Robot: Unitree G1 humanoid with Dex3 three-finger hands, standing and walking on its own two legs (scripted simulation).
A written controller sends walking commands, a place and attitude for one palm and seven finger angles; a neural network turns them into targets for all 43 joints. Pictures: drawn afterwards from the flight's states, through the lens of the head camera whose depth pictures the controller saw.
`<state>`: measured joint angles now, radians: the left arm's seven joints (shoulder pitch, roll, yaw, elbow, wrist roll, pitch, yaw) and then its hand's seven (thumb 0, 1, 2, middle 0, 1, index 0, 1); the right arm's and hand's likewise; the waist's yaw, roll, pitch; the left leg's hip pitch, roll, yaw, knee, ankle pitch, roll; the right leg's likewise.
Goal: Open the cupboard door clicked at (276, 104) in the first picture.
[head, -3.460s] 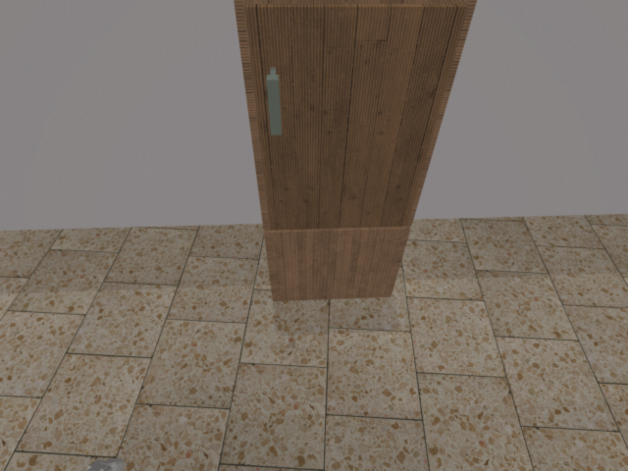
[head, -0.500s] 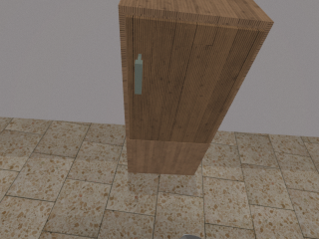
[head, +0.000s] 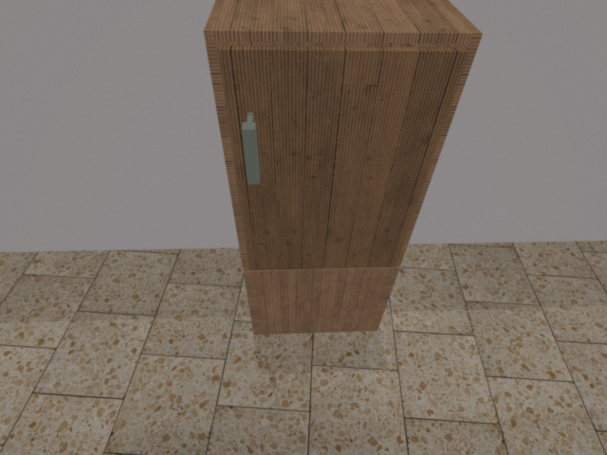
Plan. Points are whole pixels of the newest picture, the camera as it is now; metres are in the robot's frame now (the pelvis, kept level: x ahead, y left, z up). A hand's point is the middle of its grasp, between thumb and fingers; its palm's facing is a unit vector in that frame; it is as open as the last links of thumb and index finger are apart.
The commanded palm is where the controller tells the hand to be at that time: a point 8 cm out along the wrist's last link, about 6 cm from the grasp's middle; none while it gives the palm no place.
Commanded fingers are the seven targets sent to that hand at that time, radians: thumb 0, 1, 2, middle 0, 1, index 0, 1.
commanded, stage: come to a stop and stand still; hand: left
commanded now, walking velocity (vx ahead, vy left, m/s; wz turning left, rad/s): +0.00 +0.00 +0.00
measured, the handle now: (252, 148) +0.62 +0.13 +0.07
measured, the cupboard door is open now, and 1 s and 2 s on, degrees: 0 0 0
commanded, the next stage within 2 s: look again from close up in 0.18 s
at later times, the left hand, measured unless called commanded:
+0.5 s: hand out of the picture +0.00 +0.16 -0.18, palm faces +0.04 -0.98 -0.20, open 7.3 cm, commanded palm none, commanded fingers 0.00 0.90 0.90 -0.20 -0.30 -0.20 -0.30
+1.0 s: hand out of the picture +0.06 +0.18 -0.18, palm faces +0.01 -0.97 -0.23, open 7.3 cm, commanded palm none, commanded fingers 0.00 0.90 0.90 -0.20 -0.30 -0.20 -0.30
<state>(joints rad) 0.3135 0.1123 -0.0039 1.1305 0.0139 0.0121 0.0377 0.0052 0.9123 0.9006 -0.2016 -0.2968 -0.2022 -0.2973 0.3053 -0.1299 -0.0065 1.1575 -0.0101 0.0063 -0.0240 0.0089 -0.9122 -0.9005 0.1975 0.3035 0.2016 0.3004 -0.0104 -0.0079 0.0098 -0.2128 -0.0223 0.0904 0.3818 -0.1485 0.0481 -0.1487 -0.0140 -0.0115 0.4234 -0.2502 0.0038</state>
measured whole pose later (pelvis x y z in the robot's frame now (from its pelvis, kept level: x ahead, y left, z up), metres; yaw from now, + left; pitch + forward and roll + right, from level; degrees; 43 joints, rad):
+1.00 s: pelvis +0.03 -0.01 -0.01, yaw +0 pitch -1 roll +0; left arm 0.26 0.20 0.00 1.06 0.02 -0.01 0.03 0.00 0.91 0.90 -0.20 -0.30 -0.20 -0.30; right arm 0.21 -0.19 0.01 1.08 -0.02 -0.03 -0.02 0.01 -0.91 -0.90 0.20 0.30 0.20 0.30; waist 0.00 -0.02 0.00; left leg -0.23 -0.01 0.08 0.49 -0.25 0.03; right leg -0.15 0.00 -0.02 0.50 -0.34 -0.01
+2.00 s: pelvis +0.11 -0.13 -0.01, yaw +4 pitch +1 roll +1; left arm 0.20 0.17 0.04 0.95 0.03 0.00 0.03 0.00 0.92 0.90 -0.20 -0.30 -0.21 -0.30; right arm 0.22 -0.21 -0.05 1.00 -0.02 0.04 0.00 0.01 -0.91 -0.90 0.19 0.30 0.20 0.30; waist 0.01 -0.02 0.05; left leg -0.43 -0.01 0.08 0.94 -0.46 -0.04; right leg -0.34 -0.09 -0.07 0.56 -0.23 0.01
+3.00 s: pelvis +0.14 -0.10 +0.00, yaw +3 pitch +0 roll +1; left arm 0.22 0.16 -0.01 1.09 0.01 0.00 0.04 0.00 0.93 0.90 -0.20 -0.30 -0.20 -0.30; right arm 0.30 -0.16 0.02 1.12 -0.02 -0.03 -0.03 0.01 -0.91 -0.90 0.20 0.30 0.20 0.30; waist -0.01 0.02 0.03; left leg -0.13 -0.05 0.13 0.38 -0.25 0.07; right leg -0.18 -0.01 -0.03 0.46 -0.28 -0.02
